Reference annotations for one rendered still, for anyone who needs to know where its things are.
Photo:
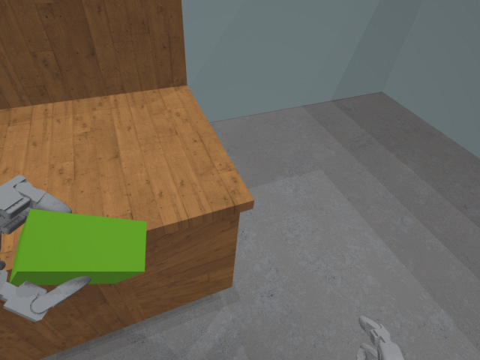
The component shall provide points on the robot right hand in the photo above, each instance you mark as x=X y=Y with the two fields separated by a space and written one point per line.
x=379 y=336

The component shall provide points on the table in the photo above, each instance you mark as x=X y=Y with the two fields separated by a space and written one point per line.
x=95 y=110

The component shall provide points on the robot left hand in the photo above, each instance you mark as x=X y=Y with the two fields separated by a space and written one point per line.
x=17 y=198

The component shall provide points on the sponge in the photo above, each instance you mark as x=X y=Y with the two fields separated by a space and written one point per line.
x=56 y=247

